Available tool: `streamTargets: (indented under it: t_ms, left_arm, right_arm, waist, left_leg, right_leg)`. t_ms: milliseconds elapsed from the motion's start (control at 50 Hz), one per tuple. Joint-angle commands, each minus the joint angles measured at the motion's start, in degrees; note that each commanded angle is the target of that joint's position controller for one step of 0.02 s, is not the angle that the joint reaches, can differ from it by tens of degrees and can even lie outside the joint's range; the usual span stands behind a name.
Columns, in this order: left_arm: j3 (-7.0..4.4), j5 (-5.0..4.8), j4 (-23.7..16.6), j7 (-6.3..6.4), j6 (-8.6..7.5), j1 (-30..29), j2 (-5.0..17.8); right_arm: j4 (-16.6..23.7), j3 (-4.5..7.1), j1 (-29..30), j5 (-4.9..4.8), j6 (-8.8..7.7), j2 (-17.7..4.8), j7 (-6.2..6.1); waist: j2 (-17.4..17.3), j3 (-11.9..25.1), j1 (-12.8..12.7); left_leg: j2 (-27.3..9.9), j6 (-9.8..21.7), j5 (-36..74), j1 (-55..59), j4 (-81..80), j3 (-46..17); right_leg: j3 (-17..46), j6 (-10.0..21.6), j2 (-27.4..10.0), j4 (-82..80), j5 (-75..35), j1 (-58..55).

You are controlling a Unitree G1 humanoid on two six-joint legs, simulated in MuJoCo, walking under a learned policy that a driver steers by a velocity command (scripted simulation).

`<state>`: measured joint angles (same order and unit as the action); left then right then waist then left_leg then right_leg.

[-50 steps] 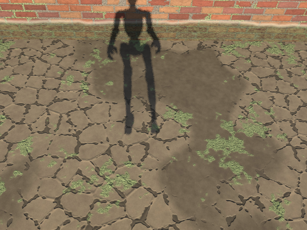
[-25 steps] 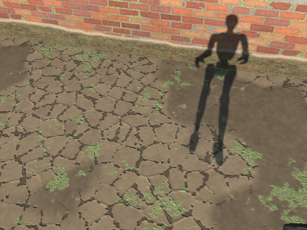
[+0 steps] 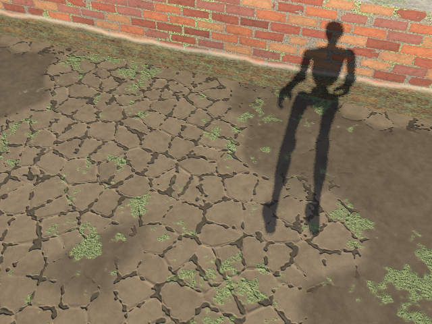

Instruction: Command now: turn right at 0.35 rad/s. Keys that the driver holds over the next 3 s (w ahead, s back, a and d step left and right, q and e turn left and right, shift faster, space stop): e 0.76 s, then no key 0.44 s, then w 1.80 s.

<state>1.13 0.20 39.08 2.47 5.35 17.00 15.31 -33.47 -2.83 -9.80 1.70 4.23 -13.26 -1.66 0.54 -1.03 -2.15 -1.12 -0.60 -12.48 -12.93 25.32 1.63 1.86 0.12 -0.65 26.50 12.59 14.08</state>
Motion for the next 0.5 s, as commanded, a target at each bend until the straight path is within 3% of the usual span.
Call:
streamTargets:
  t_ms: [20, 40, 60, 120, 140, 180, 200, 220, 240, 260, 280, 320, 420, 460, 480, 500]
  left_arm:
    - [-1.79, 0.43, -6.6, 0.72, -0.28, -1.3, 5.7]
    - [-1.95, 0.59, -6.9, 0.58, -0.21, -0.6, 5.7]
    - [-1.86, 0.98, -7.7, -0.11, 0.03, -0.3, 5.1]
    - [-2.4, 1.1, -9.3, -1.21, 0.77, 0.3, 5.3]
    - [-2.44, 0.53, -10.3, -1.71, 0.32, -0.4, 5.0]
    - [-2.6, 0.2, -10.5, -2.36, -0.29, 0.6, 4.6]
    - [-3.32, 0.29, -10.8, -2.42, -0.54, 1.4, 7.0]
    - [-4.71, 0.45, -11.9, -1.91, -0.25, 0.6, 12.7]
    - [-5.42, 1.13, -12.7, -1.9, 0.44, 3.3, 14.8]
    - [-5.18, 2.48, -12.6, -1.48, 0.3, 5.2, 14.6]
    - [-4.84, 2.19, -13.2, -1.13, 0.06, 2.8, 13.2]
    - [-4.16, 0.27, -13.8, -0.29, 0.37, -2.0, 11.6]
    - [-4.53, 0.43, -12.6, 0.66, 2.09, -1.3, 11.5]
    - [-5.08, 0.53, -12.2, 0.64, 2.72, -0.3, 12.5]
    - [-5.15, 0.95, -11.9, 0.63, 2.96, -0.1, 12.9]
    - [-5.22, 0.72, -12.2, 0.43, 3.12, -1.1, 13.3]
  right_arm:
    - [2.9, 3.32, -0.3, 0.05, -0.19, -7.9, -0.36]
    - [2.6, 3.8, 0.0, -0.14, 0.1, -8.4, -0.56]
    - [2.6, 4.31, 1.2, 0.24, -0.12, -9.4, -0.59]
    - [2.6, 5.01, 3.7, -0.28, -0.3, -8.9, -0.7]
    - [2.0, 5.56, 4.4, -1.39, -0.35, -9.9, -1.01]
    - [1.0, 6.3, 4.7, -2.15, -0.03, -10.8, -1.8]
    - [0.8, 6.45, 4.2, -1.77, 0.01, -10.8, -1.89]
    - [2.5, 5.77, 5.5, -0.75, -0.12, -9.0, -1.63]
    - [4.7, 5.37, 11.2, -0.59, -0.84, -9.1, -1.29]
    - [4.8, 5.86, 11.0, -1.56, -1.78, -9.9, -0.53]
    - [3.2, 6.24, 8.1, -1.44, -2.08, -10.8, -0.09]
    - [1.4, 6.56, 3.9, -0.18, -1.54, -11.4, -0.45]
    - [3.3, 4.3, 7.4, -0.32, -1.45, -6.5, -0.76]
    - [3.0, 3.8, 7.5, -0.51, -2.14, -5.8, -0.22]
    - [2.7, 3.78, 7.7, -0.5, -2.53, -6.1, 0.64]
    - [2.5, 3.84, 7.0, -0.57, -2.88, -6.5, 1.24]
  waist:
    - [-6.8, 2.3, 1.4]
    - [-7.0, 2.6, 1.0]
    - [-9.3, 3.5, 0.2]
    - [-7.9, 5.3, 0.2]
    - [-7.5, 4.9, -0.2]
    - [-5.5, 5.1, -0.3]
    - [-0.1, 4.8, 0.0]
    - [13.7, 3.2, 1.0]
    - [18.6, 1.1, -3.4]
    - [14.1, 4.0, -2.9]
    - [8.9, 5.6, -0.8]
    - [4.4, 6.1, 1.7]
    - [5.0, 7.2, 1.2]
    - [7.4, 7.6, -0.2]
    - [8.3, 8.1, -1.1]
    - [9.4, 7.6, -1.0]
  left_leg:
    - [-5.3, 5.2, 9.1, 4.8, -5.5, -5.4]
    - [-6.9, 6.4, 12.2, 5.0, -5.1, -5.7]
    - [-9.8, 8.1, 13.9, 5.2, -5.1, -6.9]
    - [-14.6, 12.2, 20.4, 3.6, -1.3, -7.6]
    - [-16.6, 12.2, 20.4, 4.2, -0.4, -8.6]
    - [-15.0, 9.4, 16.2, 2.4, 4.2, -6.0]
    - [-10.5, 6.0, 9.9, -0.3, 9.7, -1.8]
    - [-0.7, 1.1, -3.2, -7.4, 20.5, 5.1]
    - [5.6, -1.8, -21.4, -22.3, 32.6, 1.1]
    - [5.7, -2.6, -24.5, -28.1, 45.5, -6.5]
    - [5.0, -3.0, -22.1, -28.8, 52.3, -8.8]
    - [3.2, -3.5, -16.0, -26.8, 51.6, -9.5]
    - [3.8, -2.9, -10.0, -20.0, 27.6, -7.7]
    - [4.8, -2.0, -10.4, -15.0, 16.3, -6.6]
    - [5.8, -1.3, -9.1, -13.5, 15.0, -5.6]
    - [5.7, -0.6, -7.8, -12.2, 12.0, -5.9]
  right_leg:
    - [2.3, 2.9, 0.7, 4.0, 0.3, 7.6]
    - [1.1, 2.4, 1.2, 6.7, 0.8, 8.6]
    - [0.1, 1.8, 1.3, 10.5, 3.9, 9.5]
    - [0.3, 1.7, 0.1, 19.4, 11.7, 10.6]
    - [0.9, 2.9, -1.2, 17.4, 13.1, 11.9]
    - [0.1, 5.3, -1.2, 9.6, 4.7, 8.1]
    - [4.4, 7.2, -2.4, 3.9, -6.2, 5.6]
    - [19.7, 13.2, -8.0, -2.6, -13.9, 5.6]
    - [32.6, 20.2, -13.9, -9.0, -17.8, -3.0]
    - [34.3, 22.8, -16.8, -8.1, -20.5, -6.4]
    - [30.2, 21.7, -15.9, -5.0, -25.1, -6.6]
    - [24.3, 17.7, -13.7, -3.5, -25.8, -4.0]
    - [21.2, 13.0, -8.2, -4.1, -17.1, -7.5]
    - [23.0, 12.5, -7.8, -4.4, -13.6, -7.3]
    - [24.6, 12.5, -7.4, -5.5, -9.0, -7.4]
    - [26.3, 12.6, -7.5, -6.1, -5.6, -6.3]
